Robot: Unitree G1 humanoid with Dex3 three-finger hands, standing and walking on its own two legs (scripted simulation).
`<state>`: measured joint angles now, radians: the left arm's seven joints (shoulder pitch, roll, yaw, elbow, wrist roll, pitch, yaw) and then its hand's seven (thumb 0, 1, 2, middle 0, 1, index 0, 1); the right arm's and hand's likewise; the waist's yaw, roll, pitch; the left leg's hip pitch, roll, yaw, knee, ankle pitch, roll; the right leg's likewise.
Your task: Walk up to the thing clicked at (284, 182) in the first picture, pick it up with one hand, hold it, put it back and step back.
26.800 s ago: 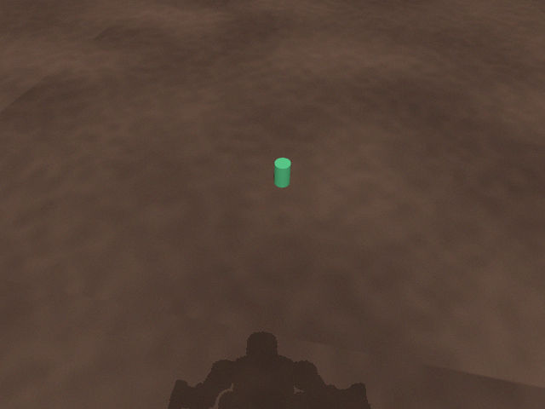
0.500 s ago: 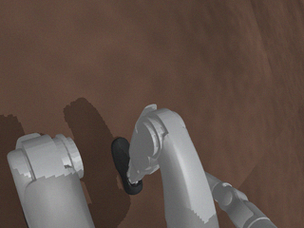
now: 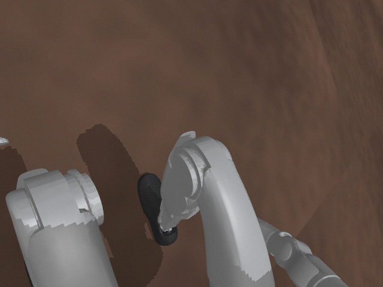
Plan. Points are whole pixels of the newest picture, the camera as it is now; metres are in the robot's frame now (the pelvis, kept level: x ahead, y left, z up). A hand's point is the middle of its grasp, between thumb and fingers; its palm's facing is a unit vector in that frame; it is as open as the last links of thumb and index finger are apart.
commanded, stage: withdraw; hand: left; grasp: from the side
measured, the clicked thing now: out of the picture +0.45 +0.25 -0.23
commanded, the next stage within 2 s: rise in 0.30 s
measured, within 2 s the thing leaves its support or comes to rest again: neither
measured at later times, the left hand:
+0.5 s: hand out of the picture +0.41 +0.34 -0.12, palm faces +0.33 -0.94 -0.11, open 17.7 cm
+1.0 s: hand out of the picture +0.30 +0.33 +0.04, palm faces +0.22 -0.88 -0.43, open 17.6 cm
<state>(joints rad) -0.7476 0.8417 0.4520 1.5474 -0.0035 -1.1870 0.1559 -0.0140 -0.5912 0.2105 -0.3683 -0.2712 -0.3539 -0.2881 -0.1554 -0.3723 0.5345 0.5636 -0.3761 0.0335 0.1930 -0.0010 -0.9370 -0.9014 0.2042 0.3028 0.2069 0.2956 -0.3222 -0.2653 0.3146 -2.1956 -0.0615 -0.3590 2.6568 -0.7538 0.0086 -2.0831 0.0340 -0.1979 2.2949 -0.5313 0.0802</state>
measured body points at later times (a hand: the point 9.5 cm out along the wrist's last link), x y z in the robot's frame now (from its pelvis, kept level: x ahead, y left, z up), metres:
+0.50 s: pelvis +0.00 +0.00 +0.02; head +0.20 +0.19 +0.37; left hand +0.39 +0.39 -0.11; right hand +0.18 -0.25 -0.03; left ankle +0.07 +0.11 -0.26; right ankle +0.17 -0.14 -0.26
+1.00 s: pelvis +0.02 -0.01 +0.14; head +0.20 +0.07 +0.55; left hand +0.28 +0.37 +0.07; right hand +0.22 -0.23 +0.02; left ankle +0.07 +0.11 -0.26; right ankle +0.17 -0.15 -0.26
